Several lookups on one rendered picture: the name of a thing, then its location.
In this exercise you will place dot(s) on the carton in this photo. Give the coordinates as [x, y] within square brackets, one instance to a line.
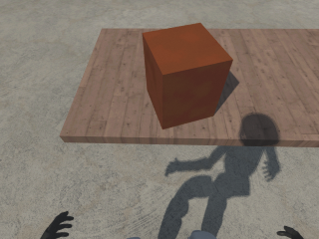
[186, 70]

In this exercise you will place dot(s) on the robot left hand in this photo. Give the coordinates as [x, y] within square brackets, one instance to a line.
[50, 232]

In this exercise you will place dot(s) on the table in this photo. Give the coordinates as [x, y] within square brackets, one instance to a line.
[270, 96]

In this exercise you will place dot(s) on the robot right hand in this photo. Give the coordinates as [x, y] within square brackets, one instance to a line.
[290, 233]

